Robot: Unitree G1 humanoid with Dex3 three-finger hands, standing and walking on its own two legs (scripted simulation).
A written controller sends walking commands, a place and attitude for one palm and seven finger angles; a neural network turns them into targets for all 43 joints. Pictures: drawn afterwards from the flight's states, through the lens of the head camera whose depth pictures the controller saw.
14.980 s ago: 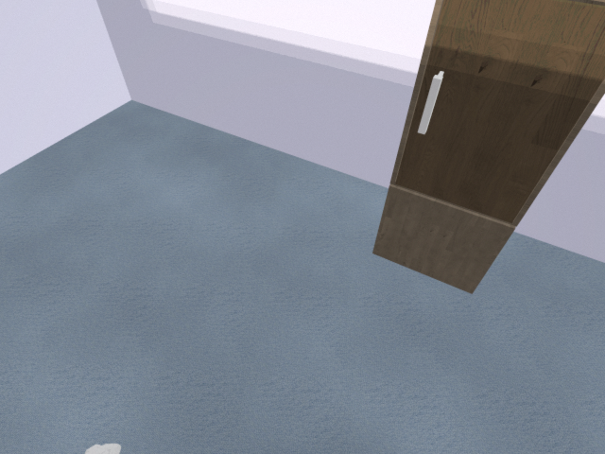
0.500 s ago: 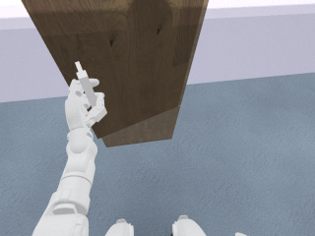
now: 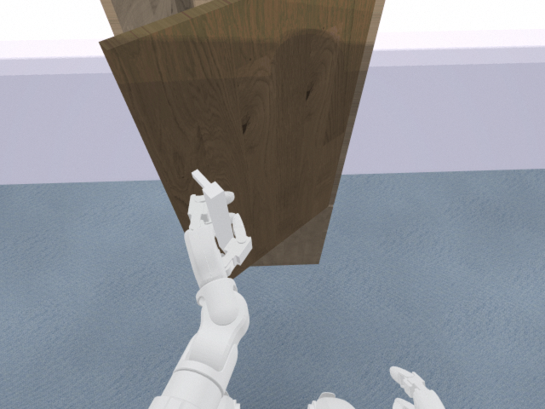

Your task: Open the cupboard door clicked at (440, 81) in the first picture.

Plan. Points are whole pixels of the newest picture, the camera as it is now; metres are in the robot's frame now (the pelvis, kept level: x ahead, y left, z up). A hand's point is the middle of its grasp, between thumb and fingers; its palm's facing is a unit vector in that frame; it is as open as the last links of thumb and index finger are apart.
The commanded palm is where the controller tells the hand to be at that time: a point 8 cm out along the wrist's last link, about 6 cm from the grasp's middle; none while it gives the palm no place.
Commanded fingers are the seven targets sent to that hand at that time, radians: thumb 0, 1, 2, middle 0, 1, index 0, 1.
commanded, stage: pull the door open along its arc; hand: left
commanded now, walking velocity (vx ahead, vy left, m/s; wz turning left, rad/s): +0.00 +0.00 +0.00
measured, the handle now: (214, 214) +0.39 +0.10 +0.04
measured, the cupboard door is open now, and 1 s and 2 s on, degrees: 38 43 46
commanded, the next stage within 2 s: open thumb and fingers to let go in 0.10 s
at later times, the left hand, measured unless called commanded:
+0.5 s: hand (255, 249) +0.34 +0.04 +0.04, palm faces +0.39 -0.92 -0.06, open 7.9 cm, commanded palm +0.29 +0.07 +0.04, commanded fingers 0.00 -0.22 0.42 -0.32 -1.23 -0.32 -1.23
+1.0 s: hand (257, 254) +0.33 +0.04 +0.04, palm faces +0.34 -0.94 -0.05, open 15.0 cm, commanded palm +0.28 +0.08 +0.04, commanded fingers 0.00 -0.50 0.30 -0.15 -0.30 -0.15 -0.30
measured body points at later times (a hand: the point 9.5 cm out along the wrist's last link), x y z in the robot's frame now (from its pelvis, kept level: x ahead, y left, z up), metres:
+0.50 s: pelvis -0.01 -0.02 -0.01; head +0.05 -0.05 +0.44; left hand +0.31 +0.09 +0.04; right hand +0.17 -0.23 -0.12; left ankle +0.00 +0.14 -0.67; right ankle -0.01 -0.09 -0.67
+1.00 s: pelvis -0.02 +0.00 -0.01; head +0.04 -0.02 +0.44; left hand +0.31 +0.08 +0.04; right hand +0.13 -0.22 -0.13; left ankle +0.00 +0.14 -0.67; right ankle -0.01 -0.09 -0.67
